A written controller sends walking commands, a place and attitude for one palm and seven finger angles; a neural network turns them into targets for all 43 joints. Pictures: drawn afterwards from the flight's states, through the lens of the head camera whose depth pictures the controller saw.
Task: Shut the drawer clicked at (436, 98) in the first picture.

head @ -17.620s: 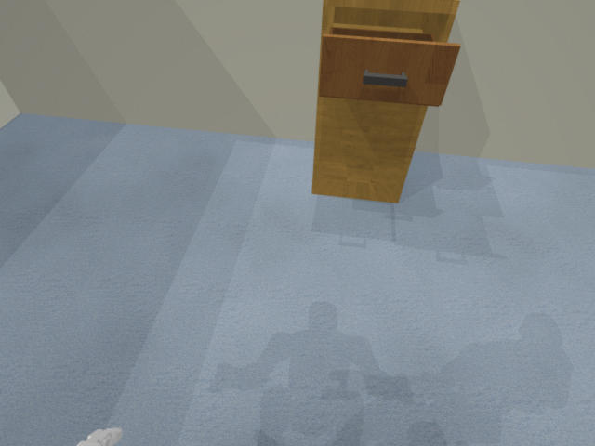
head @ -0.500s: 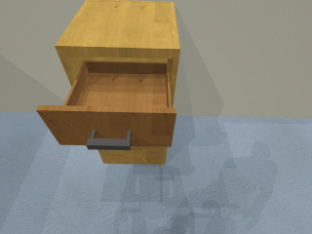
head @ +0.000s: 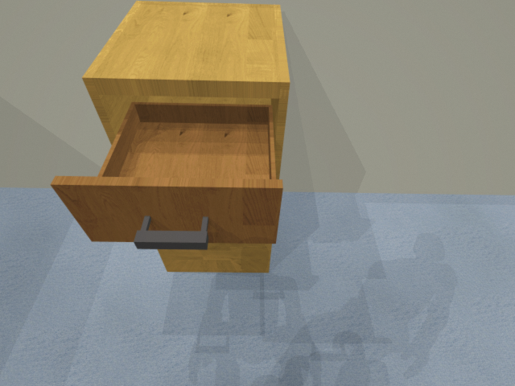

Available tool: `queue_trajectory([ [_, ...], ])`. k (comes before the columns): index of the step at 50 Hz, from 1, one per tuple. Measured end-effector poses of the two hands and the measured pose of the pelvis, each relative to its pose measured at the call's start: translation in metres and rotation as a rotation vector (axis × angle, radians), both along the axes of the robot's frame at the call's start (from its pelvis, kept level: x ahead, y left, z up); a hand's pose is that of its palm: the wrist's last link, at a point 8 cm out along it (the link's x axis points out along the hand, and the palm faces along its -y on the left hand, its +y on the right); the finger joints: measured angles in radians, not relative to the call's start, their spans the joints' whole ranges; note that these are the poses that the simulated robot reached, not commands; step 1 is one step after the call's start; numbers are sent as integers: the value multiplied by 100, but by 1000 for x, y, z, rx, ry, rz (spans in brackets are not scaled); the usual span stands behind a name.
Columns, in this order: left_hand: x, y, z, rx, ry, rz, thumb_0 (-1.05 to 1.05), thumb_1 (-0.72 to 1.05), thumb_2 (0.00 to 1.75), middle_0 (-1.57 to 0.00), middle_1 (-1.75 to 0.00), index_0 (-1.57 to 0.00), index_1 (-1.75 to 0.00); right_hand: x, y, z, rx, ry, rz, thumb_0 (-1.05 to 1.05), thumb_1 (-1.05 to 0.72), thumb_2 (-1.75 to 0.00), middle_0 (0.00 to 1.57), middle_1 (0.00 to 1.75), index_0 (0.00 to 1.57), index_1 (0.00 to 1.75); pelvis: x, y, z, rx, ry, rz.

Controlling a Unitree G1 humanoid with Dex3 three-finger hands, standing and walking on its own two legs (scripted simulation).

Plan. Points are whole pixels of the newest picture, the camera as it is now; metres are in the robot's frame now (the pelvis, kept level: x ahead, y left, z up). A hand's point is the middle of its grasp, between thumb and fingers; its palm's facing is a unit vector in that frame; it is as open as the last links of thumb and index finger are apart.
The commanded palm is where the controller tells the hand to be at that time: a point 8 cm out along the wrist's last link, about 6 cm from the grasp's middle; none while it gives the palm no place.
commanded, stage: look again from close up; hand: left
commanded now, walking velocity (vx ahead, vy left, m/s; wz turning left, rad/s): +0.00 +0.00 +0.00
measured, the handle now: (174, 230) +0.37 +0.18 -0.01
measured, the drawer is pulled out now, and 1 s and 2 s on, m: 0.26 0.26 0.26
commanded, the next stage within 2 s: shuffle to correct the standing spot in 0.12 s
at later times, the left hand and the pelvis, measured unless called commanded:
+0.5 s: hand out of the picture -0.01 +0.13 -0.18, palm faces +0.02 -0.98 -0.18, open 7.4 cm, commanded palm none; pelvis +0.02 -0.03 +0.00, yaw +0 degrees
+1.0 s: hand out of the picture +0.01 +0.15 -0.18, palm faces +0.07 -0.98 -0.21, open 7.4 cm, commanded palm none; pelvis +0.04 -0.02 -0.01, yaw -1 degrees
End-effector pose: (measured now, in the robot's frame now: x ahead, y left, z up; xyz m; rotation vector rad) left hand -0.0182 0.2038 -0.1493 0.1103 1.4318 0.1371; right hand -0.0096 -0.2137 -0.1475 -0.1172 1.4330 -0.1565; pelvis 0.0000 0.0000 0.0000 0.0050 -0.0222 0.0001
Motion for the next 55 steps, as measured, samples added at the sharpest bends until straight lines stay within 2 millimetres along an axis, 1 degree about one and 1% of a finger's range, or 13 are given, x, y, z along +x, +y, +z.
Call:
queue_trajectory([
  [13,1,-4,3,12,6,4,0,91,90,-19,-30,-20,-29,-2,-3,-2,12,12,-1,1,-91,-90,20,30,20,30,2,-7,0,3,5,0],
  [19,2,-9,2,10,19,-1,0,91,90,-19,-30,-20,-29,-1,-7,-3,18,14,-17,0,-91,-90,20,30,20,30,9,-13,-1,11,7,-3],
  [23,7,-16,2,13,36,-2,0,91,90,-19,-30,-19,-29,-1,-16,-6,23,29,-34,0,-91,-90,20,30,20,30,18,-23,-3,25,20,-7],
  [28,17,-32,7,35,41,13,0,91,90,-19,-30,-19,-29,3,-36,-11,29,64,-36,0,-91,-90,20,30,20,30,34,-42,-4,21,35,-1],
  [31,23,-45,9,44,32,27,0,91,90,-19,-30,-19,-29,13,-47,-11,27,77,-22,0,-91,-90,20,30,20,30,42,-53,-4,17,41,3],
  [34,26,-57,7,41,32,41,0,91,90,-19,-30,-19,-29,30,-57,-11,16,67,-11,0,-91,-90,20,30,20,30,47,-60,-4,16,45,6],
  [37,27,-66,5,32,34,59,0,91,90,-19,-30,-20,-29,51,-67,-10,-8,46,13,0,-91,-90,20,30,20,30,46,-62,-5,13,43,11],
  [40,22,-67,4,22,45,78,0,91,90,-20,-30,-20,-29,78,-74,-7,-39,5,45,0,-91,-90,20,30,20,30,43,-58,-4,14,37,11],
  [44,14,-56,3,21,67,83,0,90,90,-20,-30,-20,-30,117,-74,-1,-68,-89,77,1,-91,-90,20,30,20,30,37,-48,-3,13,28,6],
  [48,14,-29,0,36,71,65,0,90,90,-20,-30,-20,-30,149,-60,8,-75,-203,88,0,-91,-90,20,30,20,30,36,-33,-6,7,23,-4],
  [50,20,-10,-1,46,35,46,0,90,90,-20,-30,-20,-30,163,-48,14,-77,-288,89,0,-91,-90,20,30,20,30,38,-21,-8,-7,15,-17],
  [52,32,12,-5,60,-19,38,0,90,90,-20,-30,-20,-30,171,-36,17,-82,-369,91,0,-91,-90,20,30,20,30,40,-7,-14,-31,-2,-9],
  [55,57,45,-5,101,-114,34,0,90,90,-20,-30,-20,-30,170,-16,20,-76,-413,105,0,-91,-90,20,30,20,30,40,8,-16,-18,-27,-13],
])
